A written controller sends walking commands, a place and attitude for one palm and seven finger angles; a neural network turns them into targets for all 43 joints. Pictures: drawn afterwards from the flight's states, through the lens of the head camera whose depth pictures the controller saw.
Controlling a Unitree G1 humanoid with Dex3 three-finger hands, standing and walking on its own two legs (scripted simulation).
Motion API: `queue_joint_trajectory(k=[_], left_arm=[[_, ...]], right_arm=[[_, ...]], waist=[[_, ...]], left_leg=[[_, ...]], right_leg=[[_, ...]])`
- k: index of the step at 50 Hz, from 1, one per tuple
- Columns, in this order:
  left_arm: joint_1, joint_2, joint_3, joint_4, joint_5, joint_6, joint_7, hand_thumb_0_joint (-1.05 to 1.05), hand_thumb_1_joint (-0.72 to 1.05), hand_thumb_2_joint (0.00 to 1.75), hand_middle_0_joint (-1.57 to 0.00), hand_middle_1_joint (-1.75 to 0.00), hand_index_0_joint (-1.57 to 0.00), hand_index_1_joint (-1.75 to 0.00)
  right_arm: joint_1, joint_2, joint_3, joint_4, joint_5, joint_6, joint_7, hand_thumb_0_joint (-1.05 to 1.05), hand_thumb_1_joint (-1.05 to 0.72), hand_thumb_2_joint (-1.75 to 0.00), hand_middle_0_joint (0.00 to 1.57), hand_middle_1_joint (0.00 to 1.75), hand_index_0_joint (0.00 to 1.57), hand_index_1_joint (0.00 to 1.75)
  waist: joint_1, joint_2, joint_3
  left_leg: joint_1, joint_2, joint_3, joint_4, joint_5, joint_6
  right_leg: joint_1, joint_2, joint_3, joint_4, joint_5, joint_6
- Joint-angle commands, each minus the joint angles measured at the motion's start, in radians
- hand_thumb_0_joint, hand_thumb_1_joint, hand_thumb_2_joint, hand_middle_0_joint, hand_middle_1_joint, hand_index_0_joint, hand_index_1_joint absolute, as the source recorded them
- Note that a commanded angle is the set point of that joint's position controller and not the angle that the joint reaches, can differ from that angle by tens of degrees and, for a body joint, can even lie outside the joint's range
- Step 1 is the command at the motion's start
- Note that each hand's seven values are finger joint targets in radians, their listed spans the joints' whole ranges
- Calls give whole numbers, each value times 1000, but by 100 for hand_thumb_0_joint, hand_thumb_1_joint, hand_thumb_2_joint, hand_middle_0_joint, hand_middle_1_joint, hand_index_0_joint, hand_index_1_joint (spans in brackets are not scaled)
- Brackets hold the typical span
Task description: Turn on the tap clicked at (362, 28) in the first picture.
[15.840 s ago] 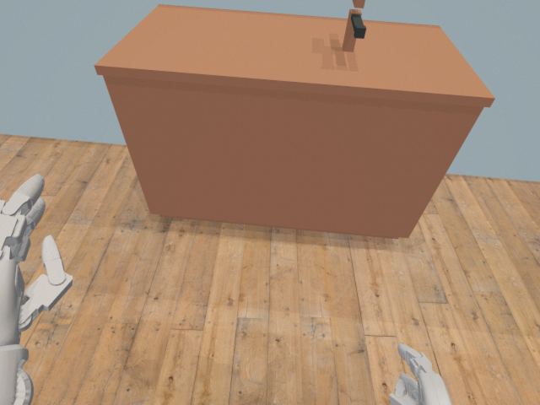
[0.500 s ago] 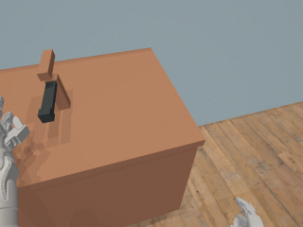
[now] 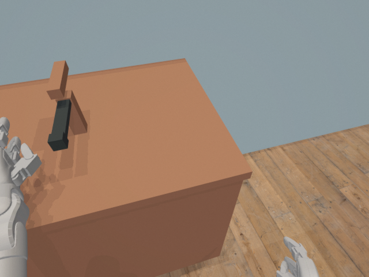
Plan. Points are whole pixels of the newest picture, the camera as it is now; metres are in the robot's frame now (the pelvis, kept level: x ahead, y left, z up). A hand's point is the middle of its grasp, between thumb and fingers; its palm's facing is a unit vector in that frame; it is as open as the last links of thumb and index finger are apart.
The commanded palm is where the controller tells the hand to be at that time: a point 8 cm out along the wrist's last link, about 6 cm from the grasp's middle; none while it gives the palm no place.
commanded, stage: push the lever round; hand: left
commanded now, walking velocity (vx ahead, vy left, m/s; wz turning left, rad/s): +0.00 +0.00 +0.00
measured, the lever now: (58, 141) +0.33 +0.30 +0.14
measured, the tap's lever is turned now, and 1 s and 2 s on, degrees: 0 7 34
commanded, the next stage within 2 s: none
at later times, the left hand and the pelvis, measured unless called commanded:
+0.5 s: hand (53, 153) +0.31 +0.30 +0.13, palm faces +0.56 -0.82 -0.09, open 7.8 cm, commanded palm +0.26 +0.33 +0.13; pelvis +0.00 -0.01 +0.00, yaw +0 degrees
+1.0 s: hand (67, 154) +0.31 +0.27 +0.13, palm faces +0.61 -0.79 -0.06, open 7.6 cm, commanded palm +0.27 +0.29 +0.13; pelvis +0.00 -0.01 +0.00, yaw +0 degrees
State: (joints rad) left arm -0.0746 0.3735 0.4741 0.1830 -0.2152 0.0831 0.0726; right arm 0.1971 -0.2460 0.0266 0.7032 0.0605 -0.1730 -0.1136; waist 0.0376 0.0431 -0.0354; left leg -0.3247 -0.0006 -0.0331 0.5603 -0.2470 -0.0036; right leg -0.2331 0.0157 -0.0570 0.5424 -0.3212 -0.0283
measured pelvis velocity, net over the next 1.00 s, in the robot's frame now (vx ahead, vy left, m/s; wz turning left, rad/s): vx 0.00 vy -0.01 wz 0.01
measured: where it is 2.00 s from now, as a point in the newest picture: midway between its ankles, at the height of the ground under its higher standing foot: outside the picture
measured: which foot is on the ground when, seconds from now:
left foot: down 0.00-1.00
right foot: down 0.00-1.00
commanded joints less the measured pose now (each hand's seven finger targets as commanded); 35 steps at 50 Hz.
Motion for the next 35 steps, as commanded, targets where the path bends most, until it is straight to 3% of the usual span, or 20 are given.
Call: queue_joint_trajectory(k=[1,2,3,4,7,11,13,15,17,18,22,23,25,28,29,32,33,35], left_arm=[[-265,269,65,-222,1,-59,5,0,90,90,-15,-15,-15,-15],[-277,269,61,-236,1,-64,7,0,90,90,-15,-15,-15,-15],[-277,276,71,-245,10,-69,16,0,90,90,-15,-15,-15,-15],[-304,256,43,-260,15,-75,18,0,90,90,-15,-15,-15,-15],[-278,236,26,-266,14,-81,20,0,90,90,-15,-15,-15,-15],[-306,253,36,-226,13,-61,30,0,90,90,-15,-15,-15,-15],[-316,264,48,-239,20,-57,40,0,90,90,-15,-15,-15,-15],[-302,247,33,-237,22,-51,45,0,90,90,-15,-15,-15,-15],[-316,241,23,-239,21,-50,49,0,90,90,-15,-15,-15,-15],[-322,263,48,-243,28,-57,59,0,90,90,-15,-15,-15,-15],[-277,217,14,-245,21,-54,56,0,90,90,-15,-15,-15,-15],[-284,230,32,-243,25,-55,62,0,90,90,-15,-15,-15,-15],[-280,213,16,-245,22,-47,63,0,90,90,-15,-15,-15,-15],[-248,217,24,-274,28,-50,68,0,90,90,-15,-15,-15,-15],[-268,186,-10,-286,29,-51,68,0,90,90,-15,-15,-15,-15],[-275,177,-20,-304,26,-56,77,0,90,90,-15,-15,-15,-15],[-291,203,4,-293,32,-56,86,0,90,90,-15,-15,-15,-15],[-314,174,-25,-288,30,-55,89,0,90,90,-15,-15,-15,-15]], right_arm=[[-98,-136,-44,-149,3,-51,-14,0,-90,-90,20,30,20,30],[-100,-138,-44,-148,3,-53,-13,0,-90,-90,20,30,20,30],[-108,-133,-41,-146,3,-52,-14,0,-90,-90,20,30,20,30],[-105,-132,-41,-146,0,-53,-14,0,-90,-90,20,30,20,30],[-104,-135,-45,-146,-3,-58,-11,0,-90,-90,20,30,20,30],[-107,-137,-41,-140,1,-49,-16,0,-90,-90,20,30,20,30],[-116,-131,-38,-140,2,-45,-16,0,-90,-90,20,30,20,30],[-110,-132,-41,-147,-2,-42,-14,0,-90,-90,20,30,20,30],[-114,-130,-39,-149,-1,-41,-11,0,-90,-90,20,30,20,30],[-111,-129,-39,-142,-1,-37,-11,0,-90,-90,20,30,20,30],[-112,-131,-43,-157,-3,-33,-4,0,-90,-90,20,30,20,30],[-113,-128,-42,-150,1,-30,-4,0,-90,-90,20,30,20,30],[-108,-131,-45,-155,-1,-29,-3,0,-90,-90,20,30,20,30],[-118,-128,-46,-157,-1,-26,-2,0,-90,-90,20,30,20,30],[-117,-127,-46,-158,-1,-27,-1,0,-90,-90,20,30,20,30],[-121,-127,-47,-155,-3,-32,-2,0,-90,-90,20,30,20,30],[-122,-126,-43,-145,-1,-30,-5,0,-90,-90,20,30,20,30],[-124,-126,-46,-146,-4,-31,-6,0,-90,-90,20,30,20,30]], waist=[[0,20,-162],[-3,18,-168],[2,55,-162],[-7,64,-169],[-4,41,-195],[-9,2,-167],[1,49,-171],[-2,24,-194],[-3,46,-185],[-1,42,-189],[0,9,-200],[3,30,-189],[0,-2,-190],[10,18,-196],[-3,16,-192],[-5,27,-187],[-4,19,-165],[-13,-1,-180]], left_leg=[[140,-14,-10,-64,164,31],[144,-15,-11,-62,162,32],[148,-14,-13,-64,156,31],[157,-14,-13,-64,156,30],[163,-14,-10,-54,181,30],[135,-17,-11,-63,139,32],[140,-19,-6,-63,141,32],[143,-19,-3,-58,163,33],[140,-19,1,-55,159,32],[144,-17,-2,-56,168,33],[139,-18,9,-46,195,35],[138,-15,4,-51,193,32],[136,-16,6,-50,195,34],[141,-18,12,-46,214,36],[149,-15,11,-46,214,35],[151,-17,12,-45,195,35],[138,-16,5,-50,173,35],[143,-19,11,-47,166,37]], right_leg=[[-35,2,12,-88,220,7],[-36,2,12,-88,217,7],[-42,2,13,-88,205,4],[-47,2,14,-84,205,3],[-32,1,14,-77,230,4],[-36,0,17,-90,201,6],[-29,-3,21,-91,204,5],[-16,-2,20,-87,228,7],[-23,-2,24,-89,225,7],[-15,0,22,-86,233,5],[-4,-2,22,-81,272,10],[-6,-1,21,-80,268,7],[-4,-1,20,-81,276,10],[8,-3,23,-79,299,10],[-6,-3,21,-77,294,10],[-17,-2,24,-83,272,11],[-21,-2,25,-88,249,9],[-23,-3,29,-90,248,13]])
